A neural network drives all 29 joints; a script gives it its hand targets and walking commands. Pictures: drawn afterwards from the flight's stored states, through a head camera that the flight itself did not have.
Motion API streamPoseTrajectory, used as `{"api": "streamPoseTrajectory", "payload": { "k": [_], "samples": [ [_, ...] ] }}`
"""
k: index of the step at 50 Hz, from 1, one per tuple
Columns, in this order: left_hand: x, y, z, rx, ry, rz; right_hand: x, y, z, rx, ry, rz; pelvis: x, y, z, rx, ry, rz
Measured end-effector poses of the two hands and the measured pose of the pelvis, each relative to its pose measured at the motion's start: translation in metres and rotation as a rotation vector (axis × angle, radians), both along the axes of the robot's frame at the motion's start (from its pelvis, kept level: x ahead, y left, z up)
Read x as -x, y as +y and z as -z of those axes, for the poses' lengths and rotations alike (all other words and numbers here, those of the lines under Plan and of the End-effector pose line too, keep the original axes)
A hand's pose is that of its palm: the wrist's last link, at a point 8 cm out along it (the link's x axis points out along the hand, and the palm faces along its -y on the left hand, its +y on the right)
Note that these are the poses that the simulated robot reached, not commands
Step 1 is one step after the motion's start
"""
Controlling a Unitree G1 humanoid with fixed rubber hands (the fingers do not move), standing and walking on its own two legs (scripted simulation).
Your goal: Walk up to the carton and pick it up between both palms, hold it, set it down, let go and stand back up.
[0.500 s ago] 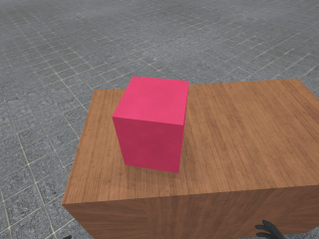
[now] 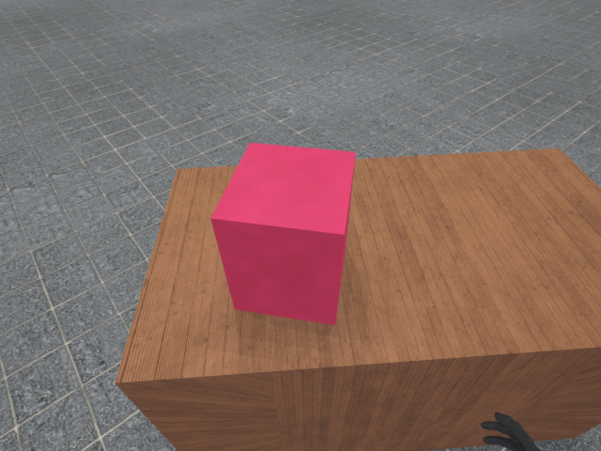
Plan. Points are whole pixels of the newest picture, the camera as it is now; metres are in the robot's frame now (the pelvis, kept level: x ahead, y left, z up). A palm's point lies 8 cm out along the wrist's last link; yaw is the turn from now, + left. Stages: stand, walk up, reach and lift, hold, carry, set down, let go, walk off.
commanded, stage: stand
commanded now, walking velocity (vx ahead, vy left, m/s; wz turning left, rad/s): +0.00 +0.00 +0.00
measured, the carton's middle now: (292, 234) +0.50 +0.05 -0.02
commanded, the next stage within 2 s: none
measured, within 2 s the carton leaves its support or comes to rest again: neither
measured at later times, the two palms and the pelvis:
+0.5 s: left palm out of the picture +0.06 +0.29 -0.11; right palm out of the picture +0.13 -0.28 -0.09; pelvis +0.00 +0.00 +0.00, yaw +0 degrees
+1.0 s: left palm out of the picture +0.06 +0.29 -0.11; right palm out of the picture +0.13 -0.28 -0.09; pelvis +0.00 +0.00 +0.00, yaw +0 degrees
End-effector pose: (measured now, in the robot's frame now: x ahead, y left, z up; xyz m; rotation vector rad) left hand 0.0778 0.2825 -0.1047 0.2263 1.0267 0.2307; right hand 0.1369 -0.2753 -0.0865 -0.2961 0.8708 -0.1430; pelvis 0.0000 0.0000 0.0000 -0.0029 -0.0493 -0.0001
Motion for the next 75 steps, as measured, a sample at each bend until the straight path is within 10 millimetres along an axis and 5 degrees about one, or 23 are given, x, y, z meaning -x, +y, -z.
{"api": "streamPoseTrajectory", "payload": {
  "k": [75],
  "samples": [
    [0.013, 0.005, 0.006, -0.009, 0.097, -0.022, 0.0, -0.004, 0.008, 0.002, 0.064, 0.015, -0.005, 0.0, -0.002, 0.0, 0.02, 0.002]
  ]
}}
